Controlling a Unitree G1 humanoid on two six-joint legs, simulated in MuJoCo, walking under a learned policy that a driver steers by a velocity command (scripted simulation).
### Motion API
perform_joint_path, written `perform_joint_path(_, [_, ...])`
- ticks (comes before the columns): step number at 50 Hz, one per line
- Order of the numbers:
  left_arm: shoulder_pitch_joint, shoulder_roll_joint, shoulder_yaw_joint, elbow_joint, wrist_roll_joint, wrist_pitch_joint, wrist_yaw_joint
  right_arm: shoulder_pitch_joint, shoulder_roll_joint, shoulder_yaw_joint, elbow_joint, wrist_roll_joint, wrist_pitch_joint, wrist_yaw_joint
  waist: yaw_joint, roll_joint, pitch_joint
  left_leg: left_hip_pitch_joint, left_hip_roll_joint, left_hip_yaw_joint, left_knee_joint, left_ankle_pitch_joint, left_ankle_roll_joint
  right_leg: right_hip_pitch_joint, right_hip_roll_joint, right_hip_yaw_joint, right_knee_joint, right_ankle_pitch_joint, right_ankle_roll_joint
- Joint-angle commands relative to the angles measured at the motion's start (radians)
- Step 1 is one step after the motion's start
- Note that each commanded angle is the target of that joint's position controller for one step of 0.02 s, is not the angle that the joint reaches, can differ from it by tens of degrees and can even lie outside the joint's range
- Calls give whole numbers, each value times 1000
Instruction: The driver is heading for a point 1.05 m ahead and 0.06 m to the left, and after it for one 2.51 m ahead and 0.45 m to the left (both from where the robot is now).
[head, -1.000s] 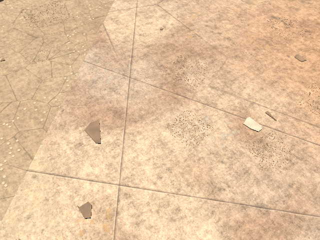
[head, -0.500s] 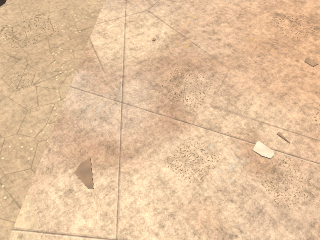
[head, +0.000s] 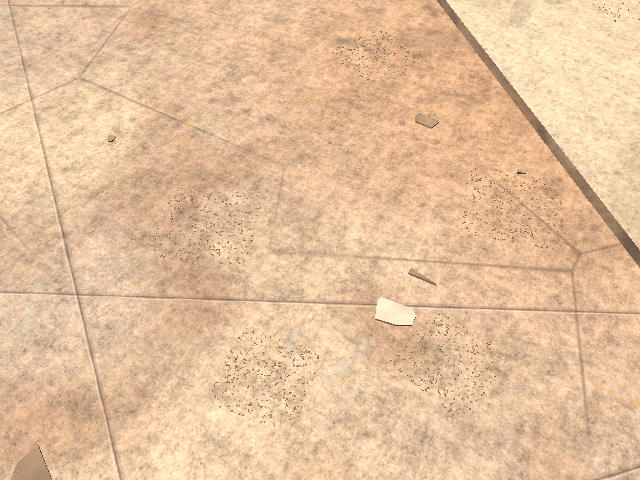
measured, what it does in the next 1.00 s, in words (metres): walks ahead: right foot, then left foot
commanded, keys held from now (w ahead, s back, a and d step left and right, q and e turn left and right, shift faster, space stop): w+e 0.10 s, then w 0.44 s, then no key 0.40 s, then q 0.02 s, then w+q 0.04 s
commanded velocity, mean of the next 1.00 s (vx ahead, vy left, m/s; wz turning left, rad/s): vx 0.31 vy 0.00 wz -0.19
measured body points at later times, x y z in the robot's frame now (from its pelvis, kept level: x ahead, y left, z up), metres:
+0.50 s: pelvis +0.14 -0.05 +0.00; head +0.16 -0.08 +0.44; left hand +0.13 +0.21 -0.13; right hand +0.25 -0.32 -0.13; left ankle +0.30 +0.05 -0.69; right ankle -0.02 -0.10 -0.74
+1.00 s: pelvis +0.32 -0.06 +0.00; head +0.34 -0.05 +0.45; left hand +0.43 +0.17 -0.15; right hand +0.32 -0.30 -0.14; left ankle +0.35 +0.01 -0.74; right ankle +0.35 -0.19 -0.72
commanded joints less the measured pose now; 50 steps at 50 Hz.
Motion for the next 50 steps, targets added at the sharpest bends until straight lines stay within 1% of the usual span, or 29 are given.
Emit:
perform_joint_path(1, [22,52,0,-78,-2,-11,-31,-28,-188,-51,-75,0,-11,7,15,160,-87,-5,267,-221,-274,-427,118,113,-4,-50,-150,-18,-34])
perform_joint_path(4, [59,67,1,-80,-13,-26,-38,-18,-216,-65,-79,-4,-1,17,22,157,-84,-46,278,-180,-262,-482,88,244,23,-105,-294,-45,-83])
perform_joint_path(5, [104,58,-3,-67,-15,-33,-38,-32,-217,-68,-82,0,8,21,47,139,-72,-79,266,-147,-229,-512,69,313,32,-124,-389,-3,-101])
perform_joint_path(6, [188,46,-6,-31,-14,-43,-33,-42,-194,-66,-82,2,19,25,79,95,-52,-164,224,-93,-141,-552,38,433,57,-126,-504,24,-122])
perform_joint_path(7, [290,61,-1,21,-13,-58,-18,-55,-136,-52,-85,-5,24,33,118,-57,-14,-281,142,3,92,-567,-3,531,22,-17,-653,-82,-144])
perform_joint_path(8, [305,100,-4,8,-1,-73,-1,-25,1,-13,-90,-18,27,49,99,-266,10,-476,44,46,460,-561,-43,570,-239,359,-761,-339,-173])
perform_joint_path(9, [245,202,15,-46,-3,-76,26,-122,-55,-23,-153,-16,24,48,105,-216,106,-644,-13,-78,517,-390,-61,422,-377,664,-925,-542,-267])
perform_joint_path(10, [202,166,8,-36,-2,-78,48,-168,-125,-38,-169,-6,11,62,77,-117,160,-612,47,-160,530,-240,-62,368,-339,581,-954,-459,-258])
perform_joint_path(11, [153,147,-1,-42,-12,-92,49,-110,-134,-42,-140,1,-3,76,27,-130,140,-565,43,-166,505,-148,-66,378,-281,484,-946,-296,-230])
perform_joint_path(13, [139,123,-6,-42,-22,-127,42,-34,-142,-47,-73,-18,-8,83,7,-86,73,-485,39,-140,529,-46,-73,443,-191,303,-911,29,-191])
perform_joint_path(15, [193,97,-14,-16,-30,-149,34,-34,-116,-43,-64,-15,-3,84,11,-50,30,-475,36,-132,559,-10,-70,494,-171,227,-873,251,-183])
perform_joint_path(22, [318,76,-21,53,-21,-159,43,-221,-69,-19,-121,-7,-1,85,66,-73,75,-512,25,-95,411,54,-71,552,-164,144,-836,550,-194])
perform_joint_path(26, [345,93,-22,91,-16,-162,56,-290,-61,-6,-157,-2,-11,86,74,-84,104,-424,-3,-67,251,31,-15,587,-196,127,-811,715,-191])
perform_joint_path(27, [333,98,-23,97,-15,-162,59,-275,-63,-5,-157,-1,-14,82,59,-86,101,-374,-17,-59,218,9,7,591,-200,115,-790,798,-184])
perform_joint_path(28, [305,100,-25,99,-13,-163,62,-219,-64,-6,-141,1,-19,74,26,-87,84,-273,-49,-46,186,-14,29,576,-189,89,-725,999,-165])
perform_joint_path(29, [298,110,-24,106,-10,-164,65,-124,-76,-12,-109,1,-24,61,-10,-96,30,-153,-91,-35,179,-37,45,577,-179,81,-616,1199,-146])
perform_joint_path(30, [284,120,-22,113,-10,-163,65,27,-94,-22,-60,1,-36,47,-72,-88,-53,7,-119,-37,119,11,63,569,-153,68,-441,1265,-124])
perform_joint_path(31, [271,117,-24,110,-27,-167,65,175,-121,-31,-16,-15,-53,34,-141,-68,-143,256,-43,-103,70,159,85,433,-114,49,-236,1078,-103])
perform_joint_path(32, [353,26,-47,79,-67,-170,59,290,-241,-57,1,-42,-60,23,-120,129,-312,589,267,-450,115,420,177,140,10,-4,127,534,-60])
perform_joint_path(33, [425,57,-29,110,-73,-161,67,296,-253,-64,16,2,-49,36,-83,230,-444,634,423,-755,38,780,298,41,163,69,397,-127,-50])
perform_joint_path(34, [358,78,-22,106,-45,-152,73,183,-212,-55,0,34,-47,42,-39,103,-331,479,372,-620,22,767,282,28,96,155,431,-62,-56])
perform_joint_path(35, [286,56,-30,94,-32,-152,69,86,-124,-29,-9,34,-51,41,-19,71,-185,341,332,-493,-18,733,260,-7,52,126,380,-27,-53])
perform_joint_path(36, [251,40,-32,92,-22,-147,64,41,-65,-9,-8,28,-54,38,2,48,-97,232,276,-398,-67,682,216,-3,12,105,301,-4,-55])
perform_joint_path(37, [234,38,-30,88,-5,-133,58,34,-36,2,6,30,-58,32,19,65,-57,157,232,-336,-105,666,187,25,-8,95,233,19,-49])
perform_joint_path(39, [276,6,-35,115,3,-107,46,43,-40,9,27,20,-66,30,48,71,-72,68,197,-255,-129,730,172,126,2,65,170,56,-36])
perform_joint_path(41, [280,-16,-41,122,-6,-94,44,33,-67,8,41,14,-74,31,74,81,-88,30,178,-194,-134,762,177,158,3,41,74,86,-22])
perform_joint_path(44, [192,-26,-53,118,-4,-82,52,33,-72,15,61,13,-67,31,56,122,-81,25,144,-151,-135,643,152,174,-14,10,-141,151,-13])
perform_joint_path(48, [100,-6,-55,120,-7,-70,63,87,-84,13,93,11,-38,29,8,118,-67,11,155,-223,-150,253,152,215,-16,-8,-274,170,-4])
perform_joint_path(50, [56,14,-50,106,3,-79,63,115,-125,-8,104,16,-15,31,-14,120,-20,2,173,-331,-193,-168,173,172,-5,-35,-303,92,-12])
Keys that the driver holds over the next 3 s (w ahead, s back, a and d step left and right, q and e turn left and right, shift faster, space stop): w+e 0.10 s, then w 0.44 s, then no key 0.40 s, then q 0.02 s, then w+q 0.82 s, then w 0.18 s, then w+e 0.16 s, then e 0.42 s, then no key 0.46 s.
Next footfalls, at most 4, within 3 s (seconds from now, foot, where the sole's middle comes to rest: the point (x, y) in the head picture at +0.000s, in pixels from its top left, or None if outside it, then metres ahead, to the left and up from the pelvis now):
0.14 right None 0.02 -0.11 -0.78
0.62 left None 0.39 0.00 -0.78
1.08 right None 0.38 -0.18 -0.78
1.56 left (294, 403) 0.64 0.07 -0.78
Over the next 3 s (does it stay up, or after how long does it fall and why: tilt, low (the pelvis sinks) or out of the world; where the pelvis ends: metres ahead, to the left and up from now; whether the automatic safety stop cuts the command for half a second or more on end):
stays up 0.99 0.15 0.00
